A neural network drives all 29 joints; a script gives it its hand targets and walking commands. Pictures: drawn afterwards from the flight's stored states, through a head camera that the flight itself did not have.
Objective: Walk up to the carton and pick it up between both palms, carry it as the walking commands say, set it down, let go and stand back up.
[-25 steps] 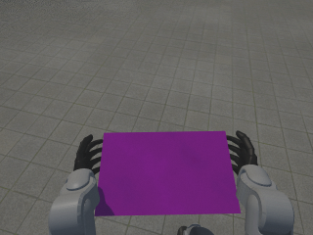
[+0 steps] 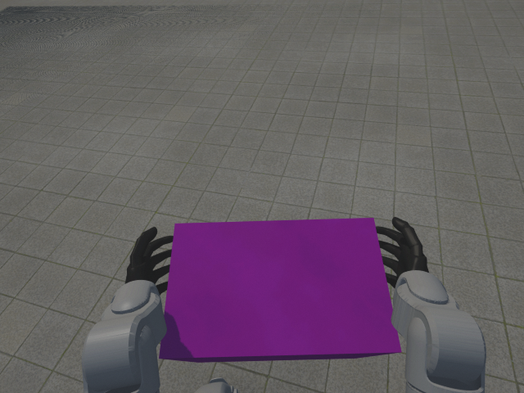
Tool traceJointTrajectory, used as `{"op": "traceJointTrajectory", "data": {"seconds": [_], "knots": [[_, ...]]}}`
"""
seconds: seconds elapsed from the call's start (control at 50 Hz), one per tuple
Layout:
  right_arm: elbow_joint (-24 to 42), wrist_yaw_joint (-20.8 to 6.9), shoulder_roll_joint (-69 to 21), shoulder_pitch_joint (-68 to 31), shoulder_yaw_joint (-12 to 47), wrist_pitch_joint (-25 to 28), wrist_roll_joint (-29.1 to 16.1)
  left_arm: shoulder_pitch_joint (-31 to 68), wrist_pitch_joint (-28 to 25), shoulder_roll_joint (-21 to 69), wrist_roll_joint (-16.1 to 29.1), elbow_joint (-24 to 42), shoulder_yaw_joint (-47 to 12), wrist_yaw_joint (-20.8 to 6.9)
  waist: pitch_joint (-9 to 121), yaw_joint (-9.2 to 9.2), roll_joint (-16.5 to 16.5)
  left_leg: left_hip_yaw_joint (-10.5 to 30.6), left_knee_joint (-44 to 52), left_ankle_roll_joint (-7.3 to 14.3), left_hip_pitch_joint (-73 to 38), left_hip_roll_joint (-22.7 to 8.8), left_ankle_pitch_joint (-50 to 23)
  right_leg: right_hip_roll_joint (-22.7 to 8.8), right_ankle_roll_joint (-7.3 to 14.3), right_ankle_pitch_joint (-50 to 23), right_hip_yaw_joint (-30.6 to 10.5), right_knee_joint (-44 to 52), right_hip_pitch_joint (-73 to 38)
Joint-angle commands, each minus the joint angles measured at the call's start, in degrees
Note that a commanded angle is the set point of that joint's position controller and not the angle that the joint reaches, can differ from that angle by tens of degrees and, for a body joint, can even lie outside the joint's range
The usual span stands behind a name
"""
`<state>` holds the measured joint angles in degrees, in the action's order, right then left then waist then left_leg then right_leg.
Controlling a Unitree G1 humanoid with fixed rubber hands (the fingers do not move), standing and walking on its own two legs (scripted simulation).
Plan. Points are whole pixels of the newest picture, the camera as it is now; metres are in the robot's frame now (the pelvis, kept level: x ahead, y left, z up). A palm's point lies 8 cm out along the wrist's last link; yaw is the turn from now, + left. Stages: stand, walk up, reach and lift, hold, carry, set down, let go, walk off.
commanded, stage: carry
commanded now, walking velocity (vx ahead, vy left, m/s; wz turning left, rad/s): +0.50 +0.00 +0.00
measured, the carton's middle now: (275, 298) +0.26 +0.00 +0.01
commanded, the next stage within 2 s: none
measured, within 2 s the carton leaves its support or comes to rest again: neither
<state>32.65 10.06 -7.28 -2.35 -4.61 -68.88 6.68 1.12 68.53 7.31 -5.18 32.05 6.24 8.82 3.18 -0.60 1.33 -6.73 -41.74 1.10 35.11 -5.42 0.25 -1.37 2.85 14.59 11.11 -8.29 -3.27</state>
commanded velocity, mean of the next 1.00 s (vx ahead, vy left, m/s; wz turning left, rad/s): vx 0.50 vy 0.00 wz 0.00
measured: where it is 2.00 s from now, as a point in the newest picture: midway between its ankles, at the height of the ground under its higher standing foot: (270, 163)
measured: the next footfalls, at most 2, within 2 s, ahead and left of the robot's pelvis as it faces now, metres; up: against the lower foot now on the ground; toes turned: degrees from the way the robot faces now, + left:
left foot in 0.12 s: +0.28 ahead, +0.10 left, +0.00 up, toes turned +10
right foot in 0.60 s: +0.64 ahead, -0.08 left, +0.00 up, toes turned -11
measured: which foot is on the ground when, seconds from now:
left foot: up 0.00-0.10, down 0.12-0.62, up 0.64-1.00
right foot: down 0.00-0.16, up 0.18-0.58, down 0.60-1.00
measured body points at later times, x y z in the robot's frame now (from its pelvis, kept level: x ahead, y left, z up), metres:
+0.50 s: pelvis +0.37 +0.02 -0.01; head +0.39 +0.03 +0.44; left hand +0.62 +0.19 +0.08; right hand +0.62 -0.16 +0.09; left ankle +0.24 +0.09 -0.75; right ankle +0.51 -0.12 -0.71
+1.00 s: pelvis +0.73 +0.00 +0.00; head +0.73 -0.04 +0.45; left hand +0.98 +0.16 +0.10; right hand +0.98 -0.18 +0.08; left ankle +0.88 +0.16 -0.70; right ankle +0.60 -0.07 -0.75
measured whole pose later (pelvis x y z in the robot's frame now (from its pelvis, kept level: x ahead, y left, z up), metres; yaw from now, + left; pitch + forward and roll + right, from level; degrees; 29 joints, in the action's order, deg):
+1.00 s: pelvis +0.73 +0.00 +0.00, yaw +0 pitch +3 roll +3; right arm 33.6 10.1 -7.3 -1.2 -4.3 -68.7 6.8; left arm 0.5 68.2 7.3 -5.1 32.5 5.9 8.7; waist 3.5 -0.4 1.8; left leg -7.5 -36.6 1.7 34.9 -4.9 -1.4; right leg -1.5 2.0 14.7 11.0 -6.4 -5.4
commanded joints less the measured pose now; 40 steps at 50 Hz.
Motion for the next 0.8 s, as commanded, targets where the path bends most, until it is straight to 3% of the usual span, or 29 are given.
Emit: {"op": "traceJointTrajectory", "data": {"seconds": [0.0, 0.06, 0.08, 0.1, 0.12, 0.14, 0.16, 0.18, 0.2, 0.22, 0.24, 0.26, 0.3, 0.34, 0.42, 0.48, 0.52, 0.56, 0.58, 0.6, 0.62, 0.64, 0.66, 0.68, 0.72, 0.78], "knots": [[1.5, -12.0, -47.7, -20.8, 41.0, -1.5, -20.5, 21.3, 1.0, 42.6, 21.3, 3.3, -38.3, -13.5, 2.0, -1.61, -10.8, -6.7, 9.8, 0.7, -1.4, 4.4, -1.6, -8.3, 1.0, -33.1, -1.9, -0.7, -3.8], [2.4, -11.9, -47.4, -20.1, 40.9, -1.9, -20.8, 21.4, 1.5, 42.2, 21.8, 4.2, -38.9, -13.0, 5.7, -1.46, -12.0, -9.6, 16.2, 2.1, -9.8, 7.2, -1.9, -10.0, 1.3, -54.1, -1.2, -7.6, -7.9], [2.6, -11.9, -47.5, -19.6, 40.7, -1.9, -20.8, 21.4, 1.7, 42.4, 22.1, 4.6, -39.2, -13.0, 8.5, -1.10, -12.4, -10.6, 17.7, 2.6, -15.8, 8.1, -2.1, -10.1, 1.3, -56.9, -0.4, -13.7, -8.2], [2.3, -11.9, -47.7, -18.6, 40.5, -1.7, -21.0, 22.4, 1.8, 42.5, 22.2, 5.3, -39.7, -13.0, 12.8, 0.45, -12.0, -8.9, 18.4, 3.9, -26.4, 7.8, -2.5, -9.9, 0.2, -56.5, 0.7, -24.1, -4.4], [2.4, -12.0, -48.1, -18.8, 40.2, -1.5, -21.1, 24.2, 1.9, 42.2, 22.3, 6.0, -40.0, -13.1, 16.7, 2.59, -10.3, -1.3, 17.0, 6.0, -39.8, 2.9, 1.5, -9.3, -1.3, -46.5, 0.3, -36.0, 7.5], [2.9, -12.4, -46.9, -19.4, 40.4, -1.4, -21.1, 23.2, 2.2, 43.9, 22.3, 7.2, -41.1, -13.4, 22.1, 2.99, 8.1, 25.4, 18.9, 14.6, -54.0, -15.4, 8.6, -3.7, -4.1, -16.9, 0.2, -55.5, 28.9], [1.3, -12.6, -48.0, -17.6, 39.7, -1.3, -21.5, 23.5, 2.2, 44.7, 23.1, 7.6, -42.2, -13.6, 20.7, 1.94, 13.1, 38.6, 27.7, 18.6, -53.1, -20.5, 6.1, 2.4, -3.5, 11.7, -5.4, -68.7, 39.7], [1.4, -12.9, -49.7, -17.3, 39.5, -1.1, -22.0, 22.7, 2.0, 47.2, 23.4, 6.0, -42.8, -13.7, 18.9, 1.48, 7.6, 32.2, 27.2, 17.0, -49.2, -18.8, -0.9, -1.6, -2.7, 8.9, -11.4, -71.6, 42.0], [1.4, -13.5, -51.7, -19.4, 40.1, -0.6, -22.6, 21.4, 1.4, 49.6, 22.7, 3.6, -42.6, -13.9, 18.0, 0.99, 1.2, 25.3, 27.6, 14.0, -44.1, -16.1, -0.5, -3.9, -3.0, 4.1, -12.8, -67.9, 39.8], [1.1, -14.2, -53.6, -20.9, 41.3, 0.0, -23.4, 22.1, 0.4, 51.3, 22.3, 3.4, -42.7, -14.1, 16.2, 0.77, -0.4, 19.5, 28.6, 11.3, -40.2, -13.8, 1.6, -5.6, -3.4, 2.1, -12.2, -64.1, 38.7], [0.6, -14.7, -54.0, -19.9, 41.9, 0.4, -23.4, 22.0, -0.2, 52.1, 21.9, 3.0, -42.8, -14.2, 14.9, 0.90, 0.2, 14.4, 29.7, 9.0, -38.2, -11.2, 3.4, -6.6, -3.5, 0.7, -11.7, -59.5, 36.7], [0.6, -15.2, -54.1, -19.3, 41.8, 0.9, -23.3, 22.0, -0.9, 52.6, 21.5, 3.2, -43.0, -14.1, 13.6, 0.98, 1.4, 11.5, 30.6, 8.2, -36.7, -10.2, 3.6, -6.2, -3.7, 0.0, -10.3, -56.0, 35.3], [1.5, -15.7, -53.0, -19.8, 41.9, 1.6, -23.9, 21.1, -1.4, 52.4, 20.4, 2.9, -42.8, -13.8, 10.8, 1.14, 3.3, 8.6, 32.1, 8.3, -34.9, -9.8, 2.3, -5.7, -3.8, -0.5, -8.0, -50.1, 36.0], [2.3, -15.9, -51.4, -19.5, 41.6, 1.8, -24.3, 20.7, -1.5, 51.3, 20.2, 3.6, -42.9, -13.1, 8.8, 1.41, 4.4, 7.0, 31.9, 8.7, -37.0, -9.6, -3.9, -5.0, -3.7, -3.4, -6.1, -44.3, 39.1], [2.6, -15.5, -47.9, -17.1, 40.0, 1.4, -23.5, 20.5, -0.8, 49.2, 20.3, 4.7, -43.8, -12.1, 5.0, 1.86, 6.8, 1.7, 32.0, 7.5, -39.2, -6.5, -14.6, -1.9, -3.4, -9.9, -0.9, -30.6, 39.6], [3.0, -14.8, -46.4, -15.9, 39.1, 1.0, -22.7, 21.1, -0.2, 48.0, 20.6, 5.8, -44.0, -11.7, 4.1, 2.06, 9.1, -1.5, 31.5, 6.2, -40.8, -5.9, -24.7, 0.2, -2.3, -14.3, 1.8, -21.8, 35.5], [4.2, -14.3, -45.7, -15.9, 39.3, 0.6, -22.6, 20.7, 0.0, 46.7, 20.5, 6.1, -43.8, -11.5, 7.8, 1.61, 9.4, -4.1, 25.8, 4.8, -42.0, -5.2, -33.4, 2.1, -1.8, -15.7, 3.6, -18.7, 27.2], [5.6, -14.1, -45.0, -17.5, 39.9, 0.1, -22.5, 18.4, 0.2, 45.3, 20.6, 5.7, -43.3, -11.3, 14.8, -0.80, 6.5, -7.6, 9.8, 3.2, -38.6, -3.2, -31.1, 4.3, -2.2, -17.6, 6.8, -14.6, 9.5], [5.1, -13.9, -44.3, -17.7, 39.8, -0.3, -22.5, 19.4, 0.6, 45.0, 20.5, 6.1, -42.9, -11.5, 17.2, -1.88, 3.5, -7.1, -0.7, 3.0, -30.5, -1.9, -21.2, 1.2, -1.9, -11.9, 3.4, -14.8, -1.0], [4.5, -13.8, -43.8, -18.1, 39.9, -1.0, -22.1, 19.0, 1.1, 43.5, 19.8, 5.2, -41.9, -11.6, 17.4, -1.94, -3.1, -5.3, -14.8, 2.6, -18.6, 1.2, -2.0, -10.7, 0.3, 0.2, -15.2, -12.2, -6.9], [3.6, -13.6, -43.4, -16.7, 40.1, -1.6, -20.6, 19.9, 1.3, 43.1, 20.5, 4.4, -41.4, -11.6, 20.4, -0.48, -20.2, 0.6, -28.5, 1.8, -1.7, 9.0, 21.8, -23.6, 7.9, 10.1, -41.4, -4.3, -14.2], [2.9, -13.8, -45.5, -18.6, 40.3, -1.4, -21.2, 20.6, 1.2, 46.2, 22.2, 4.5, -42.4, -12.1, 19.0, -0.07, -11.8, 7.9, -34.0, 2.9, 1.4, 4.8, 22.3, -23.4, 8.6, 5.8, -39.6, -3.1, -10.0], [2.6, -14.2, -48.7, -20.5, 41.3, -1.0, -22.0, 22.2, 0.8, 48.9, 22.0, 4.1, -42.5, -12.6, 17.1, 0.19, -6.5, 9.7, -32.7, 3.2, 0.8, 2.0, 18.8, -22.1, 7.5, 2.4, -34.1, -2.6, -4.5], [1.7, -14.4, -50.2, -20.2, 41.3, -0.6, -22.0, 23.0, 0.5, 49.8, 21.8, 4.3, -42.5, -12.9, 15.3, 0.10, -3.4, 9.1, -30.6, 2.6, -0.2, 0.1, 16.5, -20.7, 6.2, 0.9, -29.0, -1.4, -1.4], [0.8, -14.8, -52.7, -20.1, 41.2, 0.4, -22.2, 23.5, -0.2, 52.3, 22.0, 3.5, -42.6, -13.6, 12.8, 0.26, -3.2, 7.9, -25.3, 1.4, -1.9, -2.1, 14.0, -17.5, 4.4, -0.4, -20.3, 0.7, 2.4], [-0.9, -14.2, -51.6, -18.4, 40.9, 0.9, -21.1, 21.4, -0.4, 49.7, 21.9, 2.6, -42.1, -13.9, 9.4, 0.13, -4.9, 5.6, -19.0, 0.7, 1.5, -2.1, 9.4, -16.2, 2.8, -3.5, -14.8, 3.5, 1.8]]}}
